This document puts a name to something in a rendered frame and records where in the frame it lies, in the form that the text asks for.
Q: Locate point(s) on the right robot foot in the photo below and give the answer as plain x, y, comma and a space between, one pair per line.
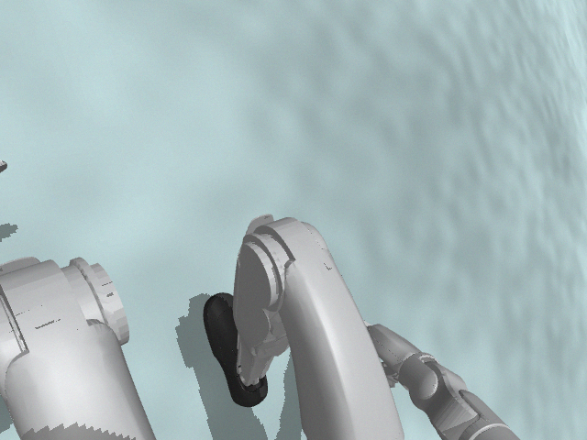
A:
222, 335

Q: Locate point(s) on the right robot arm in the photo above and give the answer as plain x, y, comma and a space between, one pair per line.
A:
455, 413

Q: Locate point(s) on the right robot hand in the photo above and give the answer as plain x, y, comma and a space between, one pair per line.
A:
392, 349

